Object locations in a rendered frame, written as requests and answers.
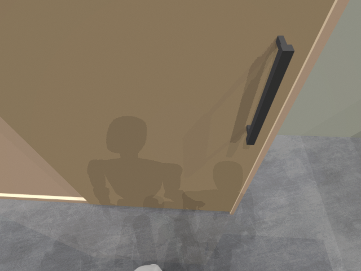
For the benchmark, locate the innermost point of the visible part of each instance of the handle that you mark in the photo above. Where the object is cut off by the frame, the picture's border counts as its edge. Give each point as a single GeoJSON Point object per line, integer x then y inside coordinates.
{"type": "Point", "coordinates": [279, 67]}

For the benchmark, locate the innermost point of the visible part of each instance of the wardrobe door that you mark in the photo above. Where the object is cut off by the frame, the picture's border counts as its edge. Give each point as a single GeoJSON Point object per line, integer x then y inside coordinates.
{"type": "Point", "coordinates": [145, 103]}
{"type": "Point", "coordinates": [24, 171]}

